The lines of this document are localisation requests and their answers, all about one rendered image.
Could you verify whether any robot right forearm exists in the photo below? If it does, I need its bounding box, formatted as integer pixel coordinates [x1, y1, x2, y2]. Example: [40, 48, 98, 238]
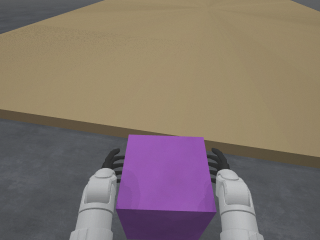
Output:
[215, 169, 264, 240]

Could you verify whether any carton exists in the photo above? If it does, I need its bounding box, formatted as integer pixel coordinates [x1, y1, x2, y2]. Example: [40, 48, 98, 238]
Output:
[115, 134, 217, 240]

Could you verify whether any robot left forearm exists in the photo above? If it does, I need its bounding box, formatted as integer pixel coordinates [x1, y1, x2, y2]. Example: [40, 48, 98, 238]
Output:
[69, 168, 117, 240]

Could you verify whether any robot right hand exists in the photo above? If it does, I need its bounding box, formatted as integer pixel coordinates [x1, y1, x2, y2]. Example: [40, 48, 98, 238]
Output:
[206, 148, 230, 184]

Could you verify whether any robot left hand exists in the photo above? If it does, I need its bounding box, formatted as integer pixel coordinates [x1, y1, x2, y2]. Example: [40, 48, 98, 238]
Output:
[101, 148, 125, 183]

